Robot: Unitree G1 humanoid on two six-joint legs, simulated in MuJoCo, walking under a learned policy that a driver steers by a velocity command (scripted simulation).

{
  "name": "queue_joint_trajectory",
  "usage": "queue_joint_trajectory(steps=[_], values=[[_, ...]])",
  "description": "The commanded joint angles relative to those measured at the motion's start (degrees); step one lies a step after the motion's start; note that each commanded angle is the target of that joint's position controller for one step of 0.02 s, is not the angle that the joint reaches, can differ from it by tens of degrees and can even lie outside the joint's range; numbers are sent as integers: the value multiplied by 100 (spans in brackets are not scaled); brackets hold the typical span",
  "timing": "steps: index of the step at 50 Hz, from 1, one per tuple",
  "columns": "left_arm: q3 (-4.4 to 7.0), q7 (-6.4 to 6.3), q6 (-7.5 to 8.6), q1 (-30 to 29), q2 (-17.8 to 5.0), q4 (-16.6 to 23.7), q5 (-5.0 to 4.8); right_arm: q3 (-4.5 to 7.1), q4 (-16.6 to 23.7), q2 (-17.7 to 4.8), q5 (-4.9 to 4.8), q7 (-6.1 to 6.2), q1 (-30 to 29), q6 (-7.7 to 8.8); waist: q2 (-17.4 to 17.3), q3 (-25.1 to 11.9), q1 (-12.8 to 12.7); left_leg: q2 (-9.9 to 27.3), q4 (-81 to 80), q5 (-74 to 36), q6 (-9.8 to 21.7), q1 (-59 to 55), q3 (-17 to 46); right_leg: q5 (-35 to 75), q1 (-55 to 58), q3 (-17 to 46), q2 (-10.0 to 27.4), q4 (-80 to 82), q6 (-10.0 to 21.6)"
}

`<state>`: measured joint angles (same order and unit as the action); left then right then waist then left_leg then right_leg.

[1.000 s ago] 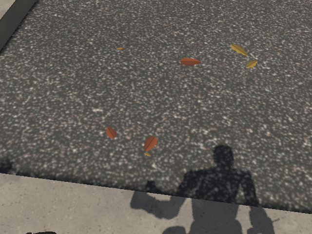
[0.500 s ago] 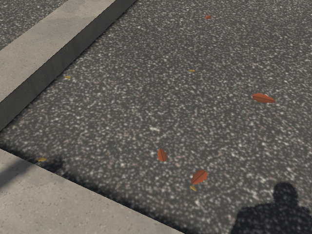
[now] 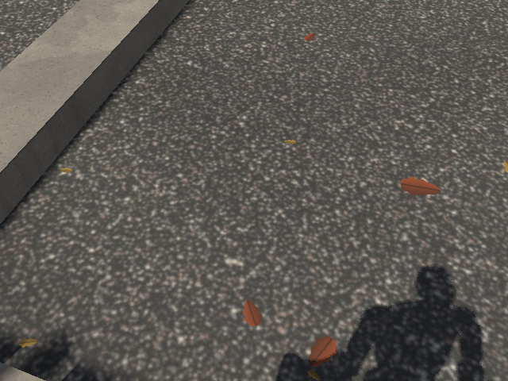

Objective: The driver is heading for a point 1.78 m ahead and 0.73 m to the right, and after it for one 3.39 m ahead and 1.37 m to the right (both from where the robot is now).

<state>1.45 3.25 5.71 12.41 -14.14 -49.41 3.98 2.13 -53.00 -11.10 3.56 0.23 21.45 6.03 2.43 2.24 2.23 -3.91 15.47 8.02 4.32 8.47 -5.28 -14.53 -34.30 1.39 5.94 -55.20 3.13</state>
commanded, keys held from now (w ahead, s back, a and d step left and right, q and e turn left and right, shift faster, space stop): e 0.96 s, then no key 0.04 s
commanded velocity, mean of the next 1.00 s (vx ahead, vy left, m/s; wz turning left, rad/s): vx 0.07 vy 0.00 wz -0.52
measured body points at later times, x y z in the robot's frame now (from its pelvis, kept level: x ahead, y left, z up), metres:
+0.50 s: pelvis +0.15 -0.03 -0.03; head +0.19 -0.04 +0.42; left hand +0.26 +0.22 -0.15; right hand +0.34 -0.30 -0.08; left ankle +0.21 +0.11 -0.69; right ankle +0.11 -0.12 -0.75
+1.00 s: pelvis +0.17 -0.06 -0.04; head +0.19 -0.08 +0.41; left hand +0.45 +0.06 -0.12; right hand +0.14 -0.39 -0.11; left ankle +0.18 +0.10 -0.69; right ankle +0.10 -0.13 -0.75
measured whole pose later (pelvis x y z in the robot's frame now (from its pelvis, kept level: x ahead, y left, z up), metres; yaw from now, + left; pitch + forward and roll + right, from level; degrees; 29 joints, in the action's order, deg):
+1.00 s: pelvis +0.17 -0.06 -0.04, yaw -33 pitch +3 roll +0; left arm 1.1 3.3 6.8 12.9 -17.3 -35.0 3.4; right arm 3.0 -34.6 -19.8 2.0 0.8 10.1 4.5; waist -1.4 0.7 2.5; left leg 3.4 64.3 36.6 -4.8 25.6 0.9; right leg -23.8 -22.7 -1.7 -2.4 -44.2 3.2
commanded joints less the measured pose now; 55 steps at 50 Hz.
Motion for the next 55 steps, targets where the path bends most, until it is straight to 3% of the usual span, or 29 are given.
queue_joint_trajectory(steps=[1, 2, 5, 8, 10, 11, 12, 13, 14, 15, 17, 22, 23, 27, 28, 29, 30, 31, 34, 38, 40, 42, 44, 46, 47, 48, 49, 52, 55], values=[[-81, 219, -42, 273, 151, 254, -23, 175, 620, -817, 169, -87, -802, 164, -513, -436, -422, 1186, -420, -3641, 815, 1298, -169, 1287, 1429, -349, -84, 626, -222], [-109, 358, 2, 1126, 205, 1, -2, 201, 635, -874, 372, -112, -826, 93, -525, -489, -627, 1282, -28, -3760, 810, 1734, -248, 2207, 2006, -183, -139, -446, -257], [129, 242, 173, 655, -513, 480, -19, 223, 753, -1010, 169, 1, -991, 106, -508, -293, -544, 1742, 553, -3890, 888, 686, 58, 1209, 867, 39, -70, -566, -278], [168, 32, 142, 515, -572, 744, 18, 359, 865, -1322, 130, 193, -851, 138, -537, -285, -313, 2040, 1385, -4892, 710, -717, 97, 134, 231, -193, -88, 81, -283], [267, -39, 192, 1493, -605, 517, -67, 496, 1289, -1768, 126, 202, -1532, 170, -361, -486, -737, 1733, 2643, -5105, 418, 146, -226, 341, 1923, -792, -643, 519, -200], [383, -135, 305, 2313, -749, 292, -83, 473, 1482, -1742, 109, 122, -1933, 202, -4, -690, -1229, 1301, 4304, -4101, 170, 936, -259, 1236, 3022, -835, -895, 1242, 175], [490, -342, 427, 1978, -1444, 527, -120, 181, 1438, -648, 133, -141, -981, 207, 1782, -1173, -543, 28, 6620, 2649, -565, 2213, -493, 6063, 4056, 1269, 112, 2358, 1834], [489, -244, 503, 1974, -1693, 630, 40, 7, 1625, -202, -183, -266, -612, 246, 987, -1771, -429, -79, 7143, 3875, -644, 2942, 981, 7588, 4493, 3019, 1408, 2637, 2863], [543, -150, 586, 1938, -1458, 409, 63, 156, 1880, -850, -399, -199, -1557, 191, 75, -592, -764, 139, 7244, 3737, -798, 3724, 1303, 7418, 3930, 2808, 1501, 2609, 2442], [524, -121, 587, 1471, -1235, 468, -107, 221, 2201, -1128, -435, -70, -1906, 111, 261, -535, -611, 290, 7048, 3606, -874, 4171, 1406, 6038, 3639, 2852, 1451, 2465, 2237], [248, -183, 361, 851, -583, 673, -231, 121, 2106, -1062, 60, 97, -1659, -41, -370, -622, -231, 653, 6275, 2805, -1015, 3610, 1441, 5145, 2530, 2427, 1006, 2510, 1819], [344, -128, 213, 196, -1154, 1117, -79, -171, 2114, -594, 10, -111, -1126, -321, -46, -640, 127, 534, 4418, 1027, -1150, 1372, 340, 4166, 474, 1125, -306, 2712, 1209], [315, -137, 191, 8, -1154, 1259, 134, -167, 1937, -694, 113, -201, -597, -320, 88, -791, 164, 434, 5202, -140, -959, 793, 320, 4142, 148, 1041, -290, 2212, 1116], [289, -89, 275, -85, -1124, 1466, -255, 27, 2085, -1156, -95, -18, -308, -196, 266, -642, 73, 316, 2693, 972, -732, 967, 809, 4160, 1383, 2010, 91, 1375, 969], [272, 14, 211, -260, -1073, 1514, -359, 41, 1973, -1190, -201, 88, 33, -160, 107, -675, 219, 298, 1703, -237, -463, 440, 673, 3815, 1403, 2038, -2, 907, 944], [114, 103, 170, 739, -525, 1477, -308, 188, 2220, -1856, -466, 205, -562, -127, -1059, -1603, -490, 1506, 1673, -4197, 1212, -930, 2044, 1953, 787, 1283, -712, 57, 225], [-11, 69, 135, 757, -290, 1557, -73, 221, 2316, -1865, -254, 153, -597, -90, -1568, -1766, -281, 2686, 1372, -6337, 2553, -1851, 3192, -2694, -811, 591, -1319, -1281, -407], [80, -21, 59, 443, -605, 1651, -27, 177, 2199, -1576, -9, 56, -440, -15, -620, -1425, -32, 3095, 1179, -5900, 2444, -1380, 3533, -3006, -1253, 654, -974, -2085, -758], [52, -248, -123, -157, -738, 1832, 100, 69, 2016, -1084, -295, 135, -908, -3, -567, -869, -77, 2305, 1386, -4721, 1346, -463, 2156, -2165, -1383, 413, -481, -2530, -1162], [-118, 159, -140, 69, -554, 1885, 176, 96, 2148, -1408, 49, 400, -1252, -47, -578, -887, -218, 1769, 1435, -3918, 950, 872, 840, -283, 57, 87, -361, -2655, -802], [-114, 196, -157, -282, -654, 2104, 32, 175, 2071, -1645, -217, 431, -1275, -41, -415, -683, -190, 1692, 1195, -2861, 572, 138, 666, -1052, -399, -11, -86, -561, -844], [-35, 289, -134, 196, -719, 1916, 115, 198, 2242, -1846, 61, 382, -1375, -8, -801, -856, -204, 1847, 1848, -3045, 493, 784, 490, -59, 663, -283, -299, -1112, -720], [46, 184, -138, 23, -758, 1985, 55, 306, 2038, -1973, -36, 307, -1102, 28, -953, -426, -45, 2253, 1694, -2042, 216, 435, 814, -502, 756, -343, -373, 662, -586], [315, 7, -41, 879, -1114, 1654, -209, 319, 1980, -1931, 61, 37, -1350, 11, -622, -667, -485, 2105, 2829, -1361, 8, 974, 448, 1093, 2455, -638, -886, 2178, -80], [618, -251, 72, 1023, -2265, 1689, -298, 195, 2340, -1177, 175, -66, -740, -15, 1497, -1431, -44, 860, 4908, 2183, -790, 2075, -369, 5294, 3867, 1628, 419, 2775, 1655], [531, -152, 191, 1172, -2089, 1752, -74, 137, 2601, -1253, -118, -65, -1166, 45, 893, -1684, -443, 174, 5762, 3648, -1020, 3378, 571, 6337, 4456, 2747, 1326, 2769, 2575], [430, -49, 308, 1254, -1597, 1593, 40, 100, 2755, -1147, -363, 0, -1920, -7, 400, -1134, -851, 242, 5917, 3442, -1030, 3964, 1083, 5450, 3928, 2838, 1500, 2821, 2255], [124, 66, 176, 212, -839, 1598, -298, 103, 2441, -1393, 28, 239, -1478, -260, -5, -828, -70, 764, 6260, 2705, -1158, 3412, 1302, 4682, 2379, 1990, 1117, 2628, 1530], [-121, -36, 50, -793, -617, 1851, -37, -95, 1916, -997, 207, -87, -354, -465, -94, -961, 479, 653, 6075, 654, -1140, 1555, 931, 4220, 550, 933, 221, 2396, 987]])
Velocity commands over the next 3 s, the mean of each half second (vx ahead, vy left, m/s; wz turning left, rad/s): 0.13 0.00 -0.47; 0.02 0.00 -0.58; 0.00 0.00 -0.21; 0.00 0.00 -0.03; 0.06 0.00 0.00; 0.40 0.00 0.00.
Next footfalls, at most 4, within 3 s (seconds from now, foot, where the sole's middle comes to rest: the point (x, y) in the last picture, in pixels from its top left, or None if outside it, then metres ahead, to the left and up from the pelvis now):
0.22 right None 0.14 -0.12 -0.78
0.56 left None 0.22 0.09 -0.78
0.90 right None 0.14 -0.15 -0.78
1.24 left None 0.21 0.07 -0.78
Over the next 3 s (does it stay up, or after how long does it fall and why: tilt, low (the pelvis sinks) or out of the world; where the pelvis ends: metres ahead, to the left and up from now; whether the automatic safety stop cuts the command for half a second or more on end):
stays up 0.30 -0.20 -0.10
